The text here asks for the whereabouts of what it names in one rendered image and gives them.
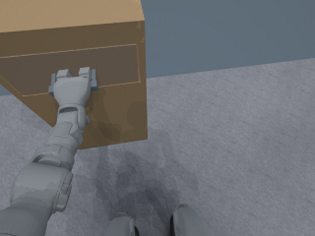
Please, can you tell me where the left robot thigh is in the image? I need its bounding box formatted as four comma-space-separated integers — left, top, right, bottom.
103, 216, 135, 236

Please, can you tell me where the robot left upper arm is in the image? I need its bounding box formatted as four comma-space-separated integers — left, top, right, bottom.
0, 162, 73, 236

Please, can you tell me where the robot left shin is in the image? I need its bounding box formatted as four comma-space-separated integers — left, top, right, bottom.
116, 212, 129, 218

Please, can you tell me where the cabinet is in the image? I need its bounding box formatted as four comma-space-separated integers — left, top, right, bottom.
0, 0, 148, 150

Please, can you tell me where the left robot hand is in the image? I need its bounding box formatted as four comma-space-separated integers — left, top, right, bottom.
53, 67, 93, 125

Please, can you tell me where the handle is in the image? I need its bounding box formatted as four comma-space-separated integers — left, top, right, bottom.
48, 69, 98, 96

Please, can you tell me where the robot left forearm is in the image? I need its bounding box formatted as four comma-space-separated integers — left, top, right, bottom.
10, 103, 86, 204

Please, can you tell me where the drawer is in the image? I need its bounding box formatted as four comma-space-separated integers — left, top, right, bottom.
0, 43, 139, 95

